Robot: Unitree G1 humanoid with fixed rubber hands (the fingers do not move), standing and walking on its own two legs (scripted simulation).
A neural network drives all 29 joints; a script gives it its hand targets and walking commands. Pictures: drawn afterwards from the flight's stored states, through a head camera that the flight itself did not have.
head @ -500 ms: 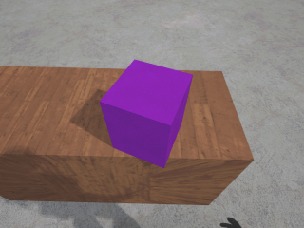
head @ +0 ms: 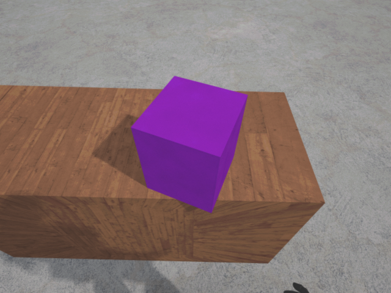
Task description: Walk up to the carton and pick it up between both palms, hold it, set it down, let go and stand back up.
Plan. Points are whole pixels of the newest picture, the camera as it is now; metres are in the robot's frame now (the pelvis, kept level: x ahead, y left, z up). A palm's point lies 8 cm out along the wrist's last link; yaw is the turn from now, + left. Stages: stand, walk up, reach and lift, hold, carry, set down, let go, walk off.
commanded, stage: stand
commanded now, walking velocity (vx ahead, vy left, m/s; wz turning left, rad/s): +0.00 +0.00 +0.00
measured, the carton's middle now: (193, 145) +0.46 +0.02 -0.01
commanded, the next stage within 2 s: none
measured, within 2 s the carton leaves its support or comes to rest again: neither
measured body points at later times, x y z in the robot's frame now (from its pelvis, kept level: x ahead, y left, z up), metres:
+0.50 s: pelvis -0.01 +0.00 +0.00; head +0.00 +0.00 +0.45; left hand +0.04 +0.30 -0.13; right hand +0.09 -0.24 -0.14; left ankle +0.04 +0.13 -0.74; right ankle -0.01 -0.12 -0.74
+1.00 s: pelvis -0.01 +0.00 +0.00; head +0.00 +0.00 +0.45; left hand +0.04 +0.30 -0.13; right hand +0.09 -0.24 -0.14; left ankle +0.04 +0.13 -0.74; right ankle -0.01 -0.12 -0.74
